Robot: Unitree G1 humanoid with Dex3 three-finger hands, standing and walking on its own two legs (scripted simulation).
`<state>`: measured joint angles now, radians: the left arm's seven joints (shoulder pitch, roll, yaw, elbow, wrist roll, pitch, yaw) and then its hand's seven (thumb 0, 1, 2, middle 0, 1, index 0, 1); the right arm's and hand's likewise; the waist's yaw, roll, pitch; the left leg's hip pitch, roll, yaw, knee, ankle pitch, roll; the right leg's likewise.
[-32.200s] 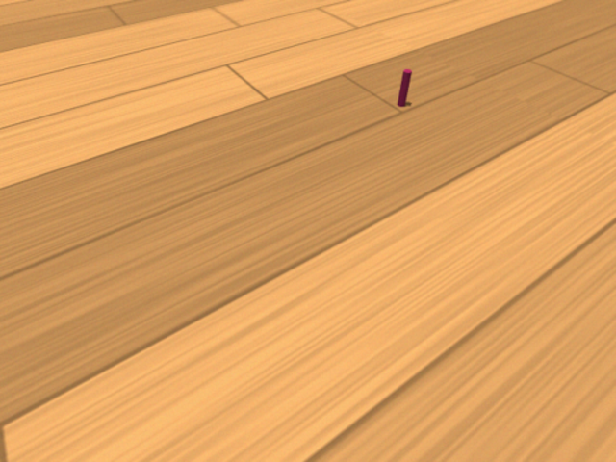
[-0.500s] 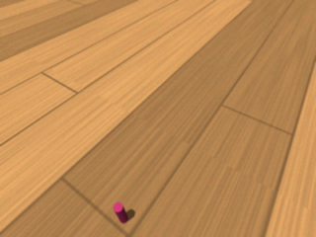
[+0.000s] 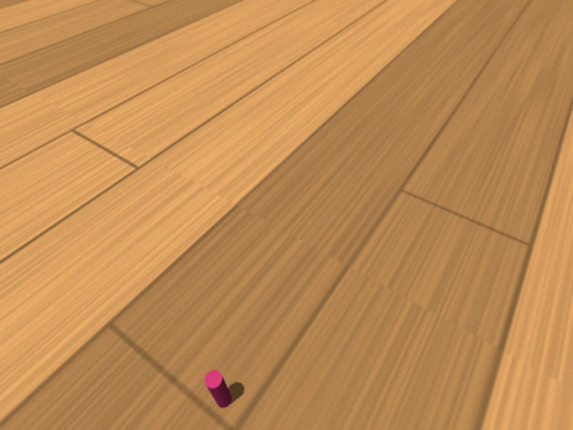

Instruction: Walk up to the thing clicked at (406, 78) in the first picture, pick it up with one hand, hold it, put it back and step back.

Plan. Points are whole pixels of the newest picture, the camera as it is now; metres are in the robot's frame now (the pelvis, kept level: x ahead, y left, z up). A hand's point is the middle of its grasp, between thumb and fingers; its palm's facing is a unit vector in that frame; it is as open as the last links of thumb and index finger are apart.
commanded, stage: stand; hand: left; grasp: from the side
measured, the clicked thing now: (219, 390) +0.36 +0.22 -0.67
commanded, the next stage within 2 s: step back in 0.16 s
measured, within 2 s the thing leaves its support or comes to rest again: neither
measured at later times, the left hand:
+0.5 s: hand out of the picture +0.03 +0.25 -0.16, palm faces -0.03 -0.91 -0.42, open 7.4 cm
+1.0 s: hand out of the picture -0.04 +0.28 -0.17, palm faces +0.00 -0.93 -0.36, open 7.4 cm
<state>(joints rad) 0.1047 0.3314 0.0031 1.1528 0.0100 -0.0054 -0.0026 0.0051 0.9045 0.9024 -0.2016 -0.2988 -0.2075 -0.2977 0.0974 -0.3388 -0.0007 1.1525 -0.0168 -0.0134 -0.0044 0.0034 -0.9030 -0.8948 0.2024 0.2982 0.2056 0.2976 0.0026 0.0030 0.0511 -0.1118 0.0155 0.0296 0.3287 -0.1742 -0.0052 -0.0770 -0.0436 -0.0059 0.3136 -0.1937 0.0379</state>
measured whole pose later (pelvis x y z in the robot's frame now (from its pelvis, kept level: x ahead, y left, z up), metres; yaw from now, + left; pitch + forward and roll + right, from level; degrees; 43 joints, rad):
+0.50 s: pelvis -0.05 -0.02 -0.02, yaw +0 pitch -2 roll +2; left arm 0.11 0.37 0.05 0.97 0.03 0.03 0.00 0.00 0.90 0.90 -0.20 -0.30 -0.21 -0.30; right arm 0.03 -0.41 -0.07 0.98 0.00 0.07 0.00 0.00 -0.90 -0.89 0.20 0.30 0.20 0.30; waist 0.02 0.02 0.19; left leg -0.42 -0.07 -0.07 0.96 -0.49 0.03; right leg -0.33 -0.04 0.01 0.64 -0.28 -0.01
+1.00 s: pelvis -0.14 +0.02 -0.02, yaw +0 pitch +0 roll -1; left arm 0.13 0.38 0.07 0.86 0.01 0.06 0.02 0.01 0.90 0.90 -0.20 -0.30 -0.21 -0.30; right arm 0.14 -0.36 -0.04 0.89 -0.03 0.03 -0.02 0.00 -0.90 -0.89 0.21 0.30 0.21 0.30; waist 0.01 -0.02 0.19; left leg -0.27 0.00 0.00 0.58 -0.31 0.03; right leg -0.41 0.10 0.13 1.06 -0.50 0.01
